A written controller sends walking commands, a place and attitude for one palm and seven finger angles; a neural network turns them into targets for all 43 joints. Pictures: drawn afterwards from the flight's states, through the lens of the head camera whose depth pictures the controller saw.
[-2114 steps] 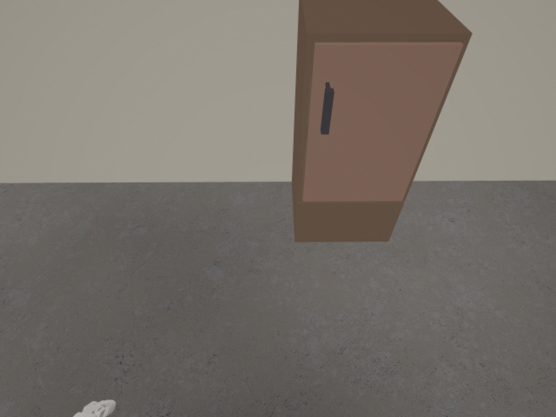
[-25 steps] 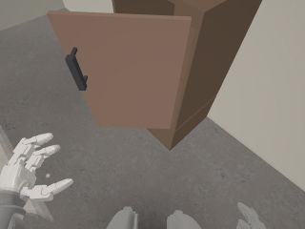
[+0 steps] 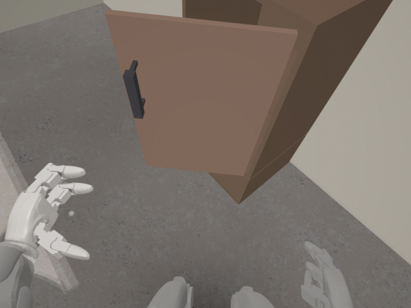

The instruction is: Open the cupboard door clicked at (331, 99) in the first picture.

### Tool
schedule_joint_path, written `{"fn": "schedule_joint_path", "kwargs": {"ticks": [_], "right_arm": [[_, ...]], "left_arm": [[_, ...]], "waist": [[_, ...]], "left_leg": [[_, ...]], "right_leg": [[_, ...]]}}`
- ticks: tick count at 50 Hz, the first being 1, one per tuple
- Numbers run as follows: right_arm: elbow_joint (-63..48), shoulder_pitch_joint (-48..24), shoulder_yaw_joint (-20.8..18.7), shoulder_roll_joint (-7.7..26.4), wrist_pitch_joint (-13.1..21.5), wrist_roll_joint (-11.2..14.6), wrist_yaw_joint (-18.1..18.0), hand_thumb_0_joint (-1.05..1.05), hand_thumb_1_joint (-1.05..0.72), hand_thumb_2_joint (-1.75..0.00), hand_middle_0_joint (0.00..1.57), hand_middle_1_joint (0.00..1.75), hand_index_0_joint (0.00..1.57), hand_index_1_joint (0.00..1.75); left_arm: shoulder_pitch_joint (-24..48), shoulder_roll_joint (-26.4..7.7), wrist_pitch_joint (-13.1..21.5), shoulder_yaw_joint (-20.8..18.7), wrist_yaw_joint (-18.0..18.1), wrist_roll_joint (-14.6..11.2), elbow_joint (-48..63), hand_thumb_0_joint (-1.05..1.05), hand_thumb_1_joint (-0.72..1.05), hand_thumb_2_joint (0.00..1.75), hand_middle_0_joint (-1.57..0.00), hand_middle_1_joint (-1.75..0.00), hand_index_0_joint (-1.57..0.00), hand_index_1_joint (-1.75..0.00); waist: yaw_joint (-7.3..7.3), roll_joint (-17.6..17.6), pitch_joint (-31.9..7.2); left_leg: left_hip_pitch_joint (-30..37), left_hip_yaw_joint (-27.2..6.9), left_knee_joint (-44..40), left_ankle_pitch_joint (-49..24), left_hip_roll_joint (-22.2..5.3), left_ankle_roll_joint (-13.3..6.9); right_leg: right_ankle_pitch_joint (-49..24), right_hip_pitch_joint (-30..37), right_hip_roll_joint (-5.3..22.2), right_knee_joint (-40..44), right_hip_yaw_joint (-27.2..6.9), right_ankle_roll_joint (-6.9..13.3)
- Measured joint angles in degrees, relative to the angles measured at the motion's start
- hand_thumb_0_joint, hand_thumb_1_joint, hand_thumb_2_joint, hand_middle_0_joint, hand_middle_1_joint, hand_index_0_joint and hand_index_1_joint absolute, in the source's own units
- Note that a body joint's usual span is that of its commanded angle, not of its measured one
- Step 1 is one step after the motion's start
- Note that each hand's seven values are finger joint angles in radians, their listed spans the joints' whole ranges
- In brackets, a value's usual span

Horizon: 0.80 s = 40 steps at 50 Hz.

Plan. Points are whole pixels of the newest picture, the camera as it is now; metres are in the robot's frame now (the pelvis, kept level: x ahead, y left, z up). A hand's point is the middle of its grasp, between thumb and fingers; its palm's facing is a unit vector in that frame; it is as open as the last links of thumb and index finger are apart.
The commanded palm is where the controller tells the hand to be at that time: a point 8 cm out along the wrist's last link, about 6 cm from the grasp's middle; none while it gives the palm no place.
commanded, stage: raise the hand with hooked fingers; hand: left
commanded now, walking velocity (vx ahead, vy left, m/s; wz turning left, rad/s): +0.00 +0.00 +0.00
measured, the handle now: (136, 90) +0.59 +0.23 +0.02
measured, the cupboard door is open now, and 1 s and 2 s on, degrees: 45 45 45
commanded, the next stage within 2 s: move the hooked fingers beside the handle in 0.66 s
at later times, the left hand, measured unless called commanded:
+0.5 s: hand (67, 197) +0.29 +0.28 +0.04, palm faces +0.01 -1.00 -0.04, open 14.0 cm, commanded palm +0.26 +0.32 +0.05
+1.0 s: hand (78, 184) +0.31 +0.27 +0.04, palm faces +0.02 -1.00 -0.04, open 14.0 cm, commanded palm +0.30 +0.31 +0.04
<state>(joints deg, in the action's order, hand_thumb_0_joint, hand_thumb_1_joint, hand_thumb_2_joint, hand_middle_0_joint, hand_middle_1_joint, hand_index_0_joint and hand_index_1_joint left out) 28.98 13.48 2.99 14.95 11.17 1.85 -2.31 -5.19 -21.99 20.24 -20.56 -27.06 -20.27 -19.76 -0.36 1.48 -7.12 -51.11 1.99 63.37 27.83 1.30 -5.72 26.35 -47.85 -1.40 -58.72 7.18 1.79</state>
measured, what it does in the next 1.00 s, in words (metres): stands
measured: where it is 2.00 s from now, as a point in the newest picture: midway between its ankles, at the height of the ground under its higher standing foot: outside the picture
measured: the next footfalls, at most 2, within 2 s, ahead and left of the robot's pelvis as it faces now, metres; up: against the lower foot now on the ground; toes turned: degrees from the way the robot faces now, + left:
none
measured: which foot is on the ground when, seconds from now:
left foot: down 0.00-1.00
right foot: down 0.00-1.00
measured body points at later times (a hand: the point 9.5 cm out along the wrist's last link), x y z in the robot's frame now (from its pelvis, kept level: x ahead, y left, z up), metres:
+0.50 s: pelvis +0.00 +0.00 +0.00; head +0.09 +0.03 +0.44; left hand +0.28 +0.33 +0.04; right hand +0.15 -0.26 -0.07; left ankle +0.03 +0.05 -0.66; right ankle +0.02 -0.11 -0.66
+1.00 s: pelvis +0.00 -0.02 -0.01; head +0.09 +0.00 +0.43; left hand +0.31 +0.32 +0.05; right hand +0.16 -0.27 -0.09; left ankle +0.03 +0.05 -0.66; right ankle +0.02 -0.11 -0.66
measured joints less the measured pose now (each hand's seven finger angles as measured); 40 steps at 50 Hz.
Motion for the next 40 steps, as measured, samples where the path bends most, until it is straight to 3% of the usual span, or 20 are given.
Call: {"fn": "schedule_joint_path", "kwargs": {"ticks": [6, 13, 24, 40], "right_arm": [[1.57, 0.84, -0.26, 0.7, -0.35, -0.34, 0.01, 0.01, -0.9, -0.89, 0.21, 0.3, 0.21, 0.3], [1.95, 2.22, -0.99, 1.64, -1.46, 0.16, -0.04, 0.02, -0.9, -0.89, 0.21, 0.3, 0.21, 0.3], [1.41, 3.33, -1.62, 2.05, -1.48, -0.3, 0.72, 0.02, -0.9, -0.89, 0.21, 0.3, 0.21, 0.3], [1.16, 1.32, -0.64, 1.13, -1.48, 0.03, 0.2, 0.02, -0.9, -0.89, 0.21, 0.3, 0.21, 0.3]], "left_arm": [[3.85, -1.1, 2.38, -2.01, -1.19, -0.03, -1.28, -0.01, -0.5, 0.3, -0.3, -1.2, -0.3, -1.19], [6.53, -3.75, -0.69, -3.83, -4.13, -1.13, -5.23, -0.01, -0.5, 0.3, -0.3, -1.2, -0.3, -1.19], [4.8, -2.3, 1.4, -3.78, -2.38, -0.65, -4.09, -0.01, -0.5, 0.3, -0.3, -1.2, -0.3, -1.19], [5.13, -2.13, 1.43, -3.56, -3.22, -1.23, -4.67, -0.01, -0.5, 0.3, -0.3, -1.2, -0.3, -1.19]], "waist": [[-0.11, -0.61, 0.71], [0.93, -0.33, 0.83], [1.6, -0.82, 0.75], [1.01, -0.3, 0.29]], "left_leg": [[-0.39, 0.12, 0.2, 0.1, 0.23, -0.03], [-0.31, 0.35, -0.77, -0.34, 0.15, -0.36], [-0.5, 0.46, -0.89, -0.34, 0.02, -0.16], [-0.7, -0.48, -0.15, 0.03, -0.64, 0.87]], "right_leg": [[0.01, -0.32, 0.24, -0.12, -0.12, -0.4], [-0.61, -0.26, 0.1, 1.03, -0.42, -0.65], [-0.52, -0.67, -0.05, 0.84, -0.58, -0.34], [0.08, -0.82, -0.76, 0.13, 0.31, 1.02]]}}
